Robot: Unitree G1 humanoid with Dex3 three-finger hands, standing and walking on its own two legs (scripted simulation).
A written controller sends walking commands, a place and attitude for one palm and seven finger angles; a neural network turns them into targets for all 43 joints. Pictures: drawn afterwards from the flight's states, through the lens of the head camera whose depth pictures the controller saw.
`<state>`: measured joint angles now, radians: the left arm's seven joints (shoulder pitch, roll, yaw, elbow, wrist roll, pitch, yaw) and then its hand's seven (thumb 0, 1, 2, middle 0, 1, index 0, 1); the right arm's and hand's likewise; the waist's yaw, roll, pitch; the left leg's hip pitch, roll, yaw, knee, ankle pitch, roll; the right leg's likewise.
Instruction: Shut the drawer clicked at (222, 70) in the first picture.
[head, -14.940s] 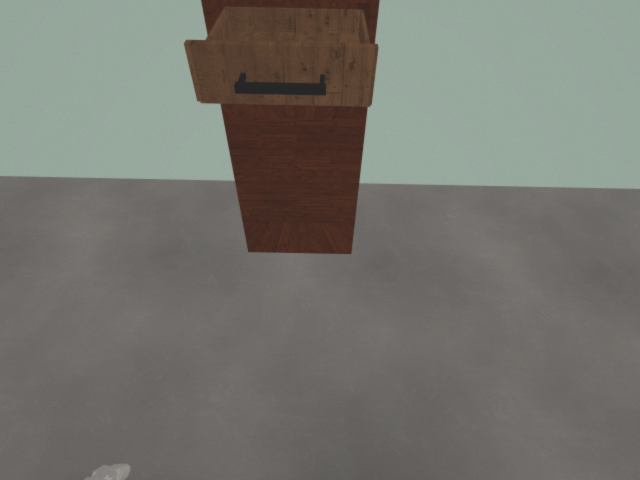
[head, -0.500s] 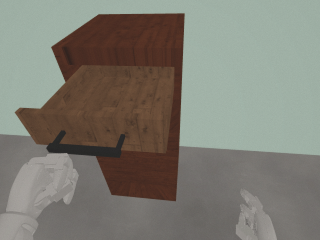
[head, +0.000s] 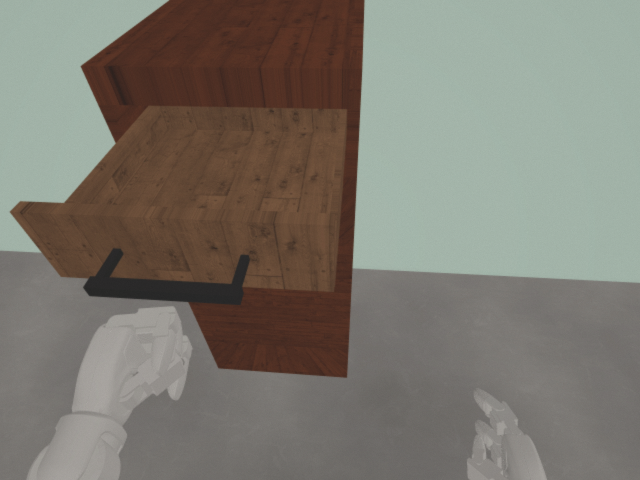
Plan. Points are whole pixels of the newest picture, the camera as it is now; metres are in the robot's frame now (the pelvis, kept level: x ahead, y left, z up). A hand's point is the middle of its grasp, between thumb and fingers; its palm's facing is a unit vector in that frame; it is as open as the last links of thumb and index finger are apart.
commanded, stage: bring the fist close to the handle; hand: left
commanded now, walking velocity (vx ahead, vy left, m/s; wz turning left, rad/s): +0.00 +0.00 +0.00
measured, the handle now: (170, 275) +0.31 +0.21 +0.12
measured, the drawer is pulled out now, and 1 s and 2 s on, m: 0.27 0.26 0.13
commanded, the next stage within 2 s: push the drawer shut in 0.50 s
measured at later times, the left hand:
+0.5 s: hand (190, 359) +0.22 +0.16 +0.11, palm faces +0.02 -1.00 -0.06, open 3.2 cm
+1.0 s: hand (195, 329) +0.25 +0.16 +0.11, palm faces +0.02 -1.00 -0.06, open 3.1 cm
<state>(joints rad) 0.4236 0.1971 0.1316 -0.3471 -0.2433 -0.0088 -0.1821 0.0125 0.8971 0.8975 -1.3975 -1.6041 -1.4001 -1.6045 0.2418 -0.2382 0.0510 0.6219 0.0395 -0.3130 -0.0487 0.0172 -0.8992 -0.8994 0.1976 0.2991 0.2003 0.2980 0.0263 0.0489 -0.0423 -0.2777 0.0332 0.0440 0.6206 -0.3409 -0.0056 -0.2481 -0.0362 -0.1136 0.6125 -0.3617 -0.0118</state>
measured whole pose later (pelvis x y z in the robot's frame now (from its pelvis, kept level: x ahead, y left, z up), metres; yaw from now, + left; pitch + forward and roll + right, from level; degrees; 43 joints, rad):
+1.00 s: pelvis +0.00 -0.01 +0.00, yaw +0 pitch +1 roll +0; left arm 0.20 0.21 0.16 -0.08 -0.25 -0.10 -0.19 -0.01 0.86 0.92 -1.40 -1.60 -1.40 -1.60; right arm 0.23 -0.25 0.04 0.65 0.04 -0.26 -0.05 0.02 -0.90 -0.90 0.20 0.30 0.20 0.30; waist 0.02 0.06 -0.03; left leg -0.31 0.04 0.04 0.62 -0.33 -0.02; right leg -0.29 -0.03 -0.12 0.62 -0.36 -0.03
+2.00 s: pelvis -0.02 +0.00 +0.00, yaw -1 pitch +3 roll +0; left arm -0.42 0.27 0.20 0.57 -0.20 -0.16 -0.15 0.00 0.87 0.94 -1.40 -1.60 -1.40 -1.60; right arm 0.27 -0.26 0.03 0.70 0.05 -0.13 -0.05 0.01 -0.90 -0.90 0.20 0.30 0.20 0.30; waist -0.03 0.03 -0.01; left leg -0.35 0.04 0.06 0.59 -0.29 -0.01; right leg -0.33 -0.03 -0.09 0.59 -0.31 -0.02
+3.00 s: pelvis -0.02 +0.01 -0.01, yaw -2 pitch +10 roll -1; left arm -0.90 0.41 0.33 1.15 -0.11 -0.31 -0.15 0.05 0.88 0.95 -1.40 -1.60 -1.40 -1.60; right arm 0.39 -0.26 0.02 0.72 0.01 -0.05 -0.02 0.01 -0.90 -0.90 0.20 0.30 0.20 0.30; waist -0.13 0.02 -0.04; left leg -0.56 0.05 0.06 0.69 -0.32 0.01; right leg -0.53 -0.02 -0.08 0.66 -0.31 -0.01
